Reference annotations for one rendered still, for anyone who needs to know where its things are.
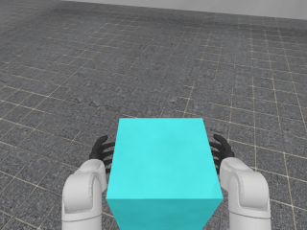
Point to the carton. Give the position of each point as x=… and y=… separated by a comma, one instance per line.
x=162, y=175

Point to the left robot hand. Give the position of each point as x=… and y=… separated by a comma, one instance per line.
x=97, y=151

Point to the robot left forearm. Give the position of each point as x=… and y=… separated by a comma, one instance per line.
x=82, y=204

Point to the robot right forearm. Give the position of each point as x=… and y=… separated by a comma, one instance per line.
x=248, y=196

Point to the right robot hand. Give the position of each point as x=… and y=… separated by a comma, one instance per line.
x=224, y=151

